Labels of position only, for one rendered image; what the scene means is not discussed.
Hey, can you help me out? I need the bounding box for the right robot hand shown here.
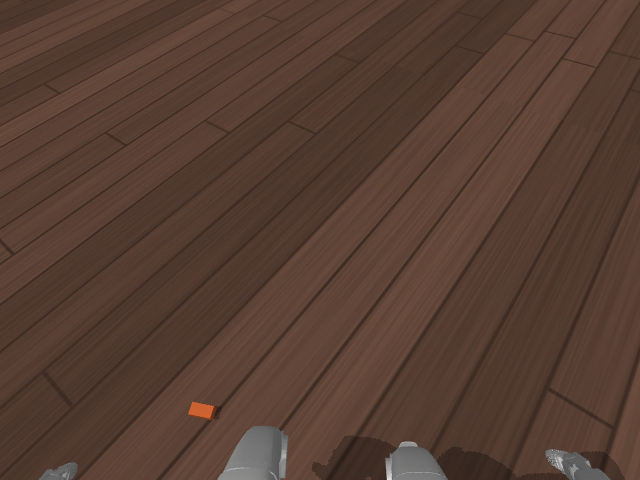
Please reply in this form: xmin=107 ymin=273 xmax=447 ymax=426
xmin=545 ymin=449 xmax=610 ymax=480

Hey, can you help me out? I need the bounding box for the left robot hand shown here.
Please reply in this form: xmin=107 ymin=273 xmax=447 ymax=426
xmin=39 ymin=462 xmax=78 ymax=480

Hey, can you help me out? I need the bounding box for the small box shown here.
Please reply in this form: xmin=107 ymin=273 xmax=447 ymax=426
xmin=188 ymin=402 xmax=217 ymax=421

